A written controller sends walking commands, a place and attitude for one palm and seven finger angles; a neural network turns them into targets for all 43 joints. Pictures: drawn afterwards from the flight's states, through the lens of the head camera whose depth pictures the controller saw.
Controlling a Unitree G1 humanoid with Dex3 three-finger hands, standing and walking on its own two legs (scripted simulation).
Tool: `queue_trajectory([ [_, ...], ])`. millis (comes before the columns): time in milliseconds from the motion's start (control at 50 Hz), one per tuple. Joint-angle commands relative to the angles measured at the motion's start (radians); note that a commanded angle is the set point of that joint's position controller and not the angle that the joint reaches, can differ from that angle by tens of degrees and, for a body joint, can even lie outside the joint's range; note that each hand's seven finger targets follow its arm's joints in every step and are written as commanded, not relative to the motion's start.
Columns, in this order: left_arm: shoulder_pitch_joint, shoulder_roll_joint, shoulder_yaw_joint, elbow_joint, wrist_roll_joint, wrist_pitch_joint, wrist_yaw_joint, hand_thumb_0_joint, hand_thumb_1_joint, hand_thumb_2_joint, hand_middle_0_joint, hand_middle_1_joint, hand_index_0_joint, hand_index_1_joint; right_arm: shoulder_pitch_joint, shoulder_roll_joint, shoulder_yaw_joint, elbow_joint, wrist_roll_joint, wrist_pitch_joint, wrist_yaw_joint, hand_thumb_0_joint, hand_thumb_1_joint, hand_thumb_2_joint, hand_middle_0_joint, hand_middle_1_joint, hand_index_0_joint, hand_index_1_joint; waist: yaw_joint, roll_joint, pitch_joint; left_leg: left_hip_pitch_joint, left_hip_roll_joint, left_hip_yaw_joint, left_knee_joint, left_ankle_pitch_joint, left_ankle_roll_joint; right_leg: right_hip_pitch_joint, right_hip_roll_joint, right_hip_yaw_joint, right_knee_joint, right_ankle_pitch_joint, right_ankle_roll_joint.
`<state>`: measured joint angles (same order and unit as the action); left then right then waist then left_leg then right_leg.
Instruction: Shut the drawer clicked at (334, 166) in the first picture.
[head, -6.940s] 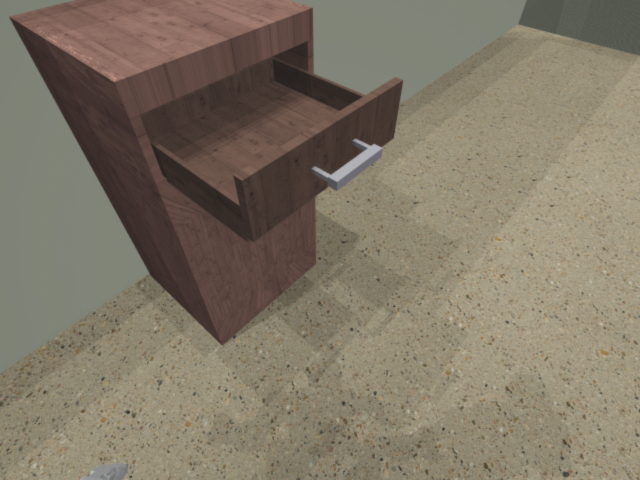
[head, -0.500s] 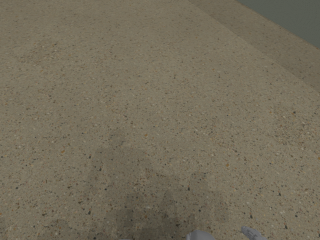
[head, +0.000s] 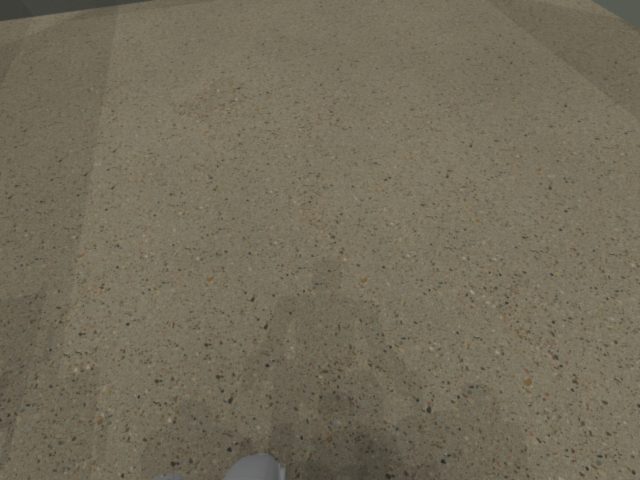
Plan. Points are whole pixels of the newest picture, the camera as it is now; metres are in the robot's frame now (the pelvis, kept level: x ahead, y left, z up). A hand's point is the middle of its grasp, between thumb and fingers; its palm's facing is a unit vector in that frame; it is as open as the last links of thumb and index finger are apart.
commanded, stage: walk to a spot facing it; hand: left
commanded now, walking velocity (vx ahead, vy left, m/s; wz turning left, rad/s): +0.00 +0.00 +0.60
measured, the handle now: out of the picture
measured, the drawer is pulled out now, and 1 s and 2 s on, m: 0.28 0.28 0.28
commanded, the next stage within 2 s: turn to face it in 1.52 s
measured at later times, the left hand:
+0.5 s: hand out of the picture +0.10 +0.27 -0.15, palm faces +0.27 -0.93 -0.24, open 7.4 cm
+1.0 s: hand out of the picture +0.03 +0.20 -0.18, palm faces +0.64 -0.74 -0.19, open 7.4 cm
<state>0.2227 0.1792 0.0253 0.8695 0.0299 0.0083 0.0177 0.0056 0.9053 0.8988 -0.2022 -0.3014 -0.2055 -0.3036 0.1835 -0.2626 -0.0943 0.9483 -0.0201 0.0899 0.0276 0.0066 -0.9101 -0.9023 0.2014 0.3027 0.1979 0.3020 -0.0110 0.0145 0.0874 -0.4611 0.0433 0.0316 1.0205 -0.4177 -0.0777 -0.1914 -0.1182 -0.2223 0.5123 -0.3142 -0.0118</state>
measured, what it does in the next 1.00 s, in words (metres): walks ahead, turning left: left foot, then right foot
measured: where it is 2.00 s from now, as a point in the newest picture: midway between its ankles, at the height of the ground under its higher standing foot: (223, 366)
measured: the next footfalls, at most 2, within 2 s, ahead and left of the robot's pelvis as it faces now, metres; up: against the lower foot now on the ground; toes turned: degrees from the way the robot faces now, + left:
left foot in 0.14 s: +0.03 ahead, +0.14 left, +0.00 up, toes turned +11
right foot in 0.58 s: +0.21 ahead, -0.08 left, +0.00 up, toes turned +15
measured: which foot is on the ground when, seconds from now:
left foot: up 0.00-0.12, down 0.14-0.58, up 0.60-1.00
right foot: down 0.00-0.14, up 0.16-0.56, down 0.58-1.00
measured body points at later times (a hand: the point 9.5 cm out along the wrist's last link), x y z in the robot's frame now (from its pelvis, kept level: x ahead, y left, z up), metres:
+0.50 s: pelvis +0.06 +0.03 +0.00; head +0.08 +0.04 +0.45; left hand +0.08 +0.31 -0.13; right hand +0.16 -0.20 -0.14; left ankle +0.00 +0.13 -0.74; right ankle +0.13 -0.11 -0.70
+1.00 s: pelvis +0.21 +0.11 -0.01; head +0.23 +0.15 +0.43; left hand +0.00 +0.24 -0.17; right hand +0.48 -0.01 -0.14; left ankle +0.23 +0.25 -0.72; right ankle +0.17 -0.09 -0.74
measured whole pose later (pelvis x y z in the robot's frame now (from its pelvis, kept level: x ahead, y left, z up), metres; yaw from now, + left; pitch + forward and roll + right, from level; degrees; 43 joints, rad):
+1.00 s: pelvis +0.21 +0.11 -0.01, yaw +36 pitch +1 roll -1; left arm 0.45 0.19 0.04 1.05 0.04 -0.05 0.00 0.01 0.91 0.90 -0.20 -0.30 -0.20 -0.30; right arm 0.07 -0.25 -0.07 0.91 -0.03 0.01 0.06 0.01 -0.91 -0.90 0.20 0.30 0.19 0.30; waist 0.07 -0.02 0.09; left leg -0.52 0.06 0.14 0.70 -0.25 0.03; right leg 0.04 -0.16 -0.35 0.42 -0.42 0.11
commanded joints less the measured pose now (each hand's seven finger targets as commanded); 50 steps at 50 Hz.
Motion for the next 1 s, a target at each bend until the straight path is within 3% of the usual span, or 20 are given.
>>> queue_trajectory([
  [0, 0.062, 0.243, 0.078, -0.034, 0.000, -0.008, 0.016, 0.000, 0.900, 0.900, -0.200, -0.300, -0.200, -0.300, -0.103, -0.035, 0.011, -0.123, 0.010, -0.044, 0.002, 0.000, -0.900, -0.900, 0.200, 0.300, 0.200, 0.300, 0.057, -0.227, -0.112, -0.002, -0.004, 0.058, -0.196, -0.019, 0.015, 0.143, -0.256, 0.139, -0.104, 0.541, -0.113],
  [40, 0.062, 0.250, 0.084, -0.022, 0.001, -0.004, 0.015, 0.000, 0.900, 0.900, -0.200, -0.300, -0.200, -0.300, -0.090, -0.035, 0.013, -0.126, 0.012, -0.053, -0.001, 0.000, -0.900, -0.900, 0.200, 0.300, 0.200, 0.300, 0.055, -0.223, -0.130, 0.065, -0.014, 0.079, -0.316, -0.004, 0.031, 0.149, -0.264, 0.120, -0.053, 0.576, -0.098],
  [80, 0.042, 0.254, 0.090, -0.024, -0.010, 0.002, 0.011, 0.000, 0.900, 0.900, -0.200, -0.300, -0.200, -0.300, -0.005, -0.065, 0.008, -0.113, 0.007, -0.064, -0.004, 0.000, -0.900, -0.900, 0.200, 0.300, 0.200, 0.300, 0.008, -0.178, -0.173, 0.219, -0.022, 0.092, -0.530, 0.176, 0.046, 0.102, -0.238, 0.051, 0.078, 0.518, -0.039],
  [100, 0.051, 0.230, 0.087, -0.033, -0.018, 0.007, 0.006, 0.000, 0.900, 0.900, -0.200, -0.300, -0.200, -0.300, 0.065, -0.130, -0.010, -0.098, 0.003, -0.073, -0.006, 0.000, -0.900, -0.900, 0.200, 0.300, 0.200, 0.300, -0.033, -0.035, -0.220, 0.417, 0.043, -0.008, -0.616, 0.366, 0.083, -0.056, -0.194, 0.024, 0.263, 0.375, 0.014],
  [120, 0.041, 0.158, 0.072, -0.073, -0.025, 0.008, -0.005, 0.000, 0.900, 0.900, -0.200, -0.300, -0.200, -0.300, 0.129, -0.249, -0.039, -0.095, -0.004, -0.078, -0.011, 0.000, -0.900, -0.900, 0.200, 0.300, 0.200, 0.300, -0.066, 0.298, -0.225, 0.569, 0.321, -0.387, -0.634, 0.729, 0.226, -0.371, -0.037, 0.008, 0.496, -0.270, 0.100],
  [140, -0.048, 0.163, 0.056, -0.113, -0.009, 0.017, 0.000, 0.000, 0.900, 0.900, -0.200, -0.300, -0.200, -0.300, 0.206, -0.276, -0.037, -0.067, 0.005, -0.071, -0.018, 0.000, -0.900, -0.900, 0.200, 0.300, 0.200, 0.300, -0.098, 0.223, -0.213, 0.548, 0.391, -0.432, -0.641, 0.726, 0.289, -0.438, -0.013, 0.118, 0.613, -0.377, 0.097],
  [200, -0.082, 0.166, 0.071, -0.068, -0.012, 0.011, -0.017, 0.000, 0.900, 0.900, -0.200, -0.300, -0.200, -0.300, 0.078, -0.179, -0.007, -0.086, -0.003, -0.086, -0.040, 0.000, -0.900, -0.900, 0.200, 0.300, 0.200, 0.300, -0.047, 0.185, -0.112, 0.381, 0.248, -0.361, -0.712, 0.286, 0.251, -0.458, -0.021, 0.205, 0.686, -0.158, 0.094],
  [260, -0.035, 0.168, 0.071, -0.034, -0.006, 0.004, -0.038, 0.000, 0.900, 0.900, -0.200, -0.300, -0.200, -0.300, 0.034, -0.159, 0.004, -0.098, 0.000, -0.108, -0.036, 0.000, -0.900, -0.900, 0.200, 0.300, 0.200, 0.300, -0.011, 0.131, -0.082, 0.295, 0.175, -0.298, -0.769, 0.152, 0.224, -0.394, -0.008, 0.196, 0.628, -0.048, 0.099],
  [440, -0.143, 0.148, 0.060, -0.094, -0.010, -0.021, -0.048, 0.000, 0.900, 0.900, -0.200, -0.300, -0.200, -0.300, 0.107, -0.171, -0.014, -0.053, -0.002, -0.117, -0.029, 0.000, -0.900, -0.900, 0.200, 0.300, 0.200, 0.300, -0.036, 0.132, -0.058, 0.340, 0.159, -0.388, -0.760, 0.092, 0.262, -0.352, 0.035, 0.177, 0.244, -0.056, 0.113],
  [480, -0.112, 0.141, 0.060, -0.088, -0.012, -0.028, -0.049, 0.000, 0.900, 0.900, -0.200, -0.300, -0.200, -0.300, 0.082, -0.169, -0.016, -0.056, -0.004, -0.115, -0.031, 0.000, -0.900, -0.900, 0.200, 0.300, 0.200, 0.300, -0.014, 0.138, -0.066, 0.255, 0.141, -0.391, -0.712, 0.124, 0.246, -0.210, 0.069, 0.153, 0.135, -0.038, 0.109],
  [520, 0.038, 0.157, 0.073, -0.039, -0.011, -0.042, -0.047, 0.000, 0.900, 0.900, -0.200, -0.300, -0.200, -0.300, 0.029, -0.149, -0.014, -0.066, 0.001, -0.113, -0.032, 0.000, -0.900, -0.900, 0.200, 0.300, 0.200, 0.300, 0.066, 0.085, -0.100, 0.079, 0.067, -0.338, -0.548, 0.103, 0.195, 0.090, 0.091, 0.137, -0.037, 0.058, 0.098],
  [540, 0.158, 0.237, 0.091, -0.008, -0.004, -0.056, -0.036, 0.000, 0.900, 0.900, -0.200, -0.300, -0.200, -0.300, 0.025, -0.094, -0.003, -0.080, 0.009, -0.118, -0.027, 0.000, -0.900, -0.900, 0.200, 0.300, 0.200, 0.300, 0.122, -0.084, -0.149, -0.125, -0.021, -0.245, -0.355, -0.011, 0.141, 0.341, -0.056, 0.291, -0.156, -0.054, 0.059],
  [560, 0.259, 0.343, 0.114, 0.009, 0.004, -0.058, -0.021, 0.000, 0.900, 0.900, -0.200, -0.300, -0.200, -0.300, 0.020, -0.021, 0.011, -0.118, 0.011, -0.127, -0.023, 0.000, -0.900, -0.900, 0.200, 0.300, 0.200, 0.300, 0.162, -0.387, -0.200, -0.296, -0.114, -0.079, -0.037, -0.207, 0.086, 0.440, -0.373, 0.654, -0.293, -0.251, -0.035],
  [580, 0.249, 0.332, 0.103, 0.002, -0.011, -0.051, -0.012, 0.000, 0.900, 0.900, -0.200, -0.300, -0.200, -0.300, -0.022, -0.083, -0.005, -0.141, -0.003, -0.124, -0.015, 0.000, -0.900, -0.900, 0.200, 0.300, 0.200, 0.300, 0.143, -0.274, -0.138, -0.330, -0.038, -0.108, 0.099, -0.183, 0.089, 0.314, -0.423, 0.729, -0.360, -0.392, -0.083],
  [600, 0.185, 0.312, 0.101, -0.006, -0.008, -0.057, -0.010, 0.000, 0.900, 0.900, -0.200, -0.300, -0.200, -0.300, -0.039, -0.077, -0.010, -0.132, -0.006, -0.122, -0.006, 0.000, -0.900, -0.900, 0.200, 0.300, 0.200, 0.300, 0.116, -0.260, -0.084, -0.324, 0.000, -0.110, 0.193, -0.091, 0.093, 0.184, -0.405, 0.735, -0.390, -0.506, -0.085],
  [660, 0.045, 0.178, 0.060, -0.009, -0.003, -0.074, -0.006, 0.000, 0.900, 0.900, -0.200, -0.300, -0.200, -0.300, 0.009, -0.037, -0.006, -0.069, -0.013, -0.096, 0.021, 0.000, -0.900, -0.900, 0.200, 0.300, 0.200, 0.300, 0.015, -0.156, 0.016, -0.227, 0.062, -0.065, 0.210, 0.129, 0.068, -0.007, -0.271, 0.343, -0.365, -0.210, -0.025],
  [700, 0.084, 0.151, 0.052, 0.017, -0.004, -0.083, -0.006, 0.000, 0.900, 0.900, -0.200, -0.300, -0.200, -0.300, 0.016, -0.016, -0.001, -0.061, -0.007, -0.086, 0.027, 0.000, -0.900, -0.900, 0.200, 0.300, 0.200, 0.300, 0.015, -0.179, 0.004, -0.231, 0.056, -0.027, 0.170, 0.188, 0.052, 0.042, -0.224, 0.200, -0.341, 0.009, -0.019],
  [900, 0.232, 0.182, 0.053, 0.112, 0.004, -0.088, 0.000, 0.000, 0.900, 0.900, -0.200, -0.300, -0.200, -0.300, -0.200, 0.023, 0.038, -0.132, -0.005, -0.101, 0.051, 0.000, -0.900, -0.900, 0.200, 0.300, 0.200, 0.300, 0.071, -0.153, 0.014, -0.117, 0.030, 0.110, -0.288, 0.204, 0.092, 0.198, -0.249, -0.006, -0.258, 0.427, -0.035],
  [940, 0.219, 0.202, 0.060, 0.119, 0.004, -0.085, -0.001, 0.000, 0.900, 0.900, -0.200, -0.300, -0.200, -0.300, -0.119, 0.000, 0.032, -0.116, -0.006, -0.113, 0.039, 0.000, -0.900, -0.900, 0.200, 0.300, 0.200, 0.300, 0.028, -0.157, -0.036, 0.027, -0.014, 0.139, -0.343, 0.132, 0.125, 0.213, -0.265, -0.032, -0.115, 0.648, -0.036],
  [980, 0.190, 0.220, 0.061, 0.110, -0.005, -0.082, -0.006, 0.000, 0.900, 0.900, -0.200, -0.300, -0.200, -0.300, 0.151, -0.084, 0.004, -0.048, -0.014, -0.124, 0.016, 0.000, -0.900, -0.900, 0.200, 0.300, 0.200, 0.300, -0.113, -0.085, -0.204, 0.445, -0.054, 0.124, -0.494, 0.204, 0.159, 0.069, -0.216, -0.089, 0.310, 0.670, 0.015],
])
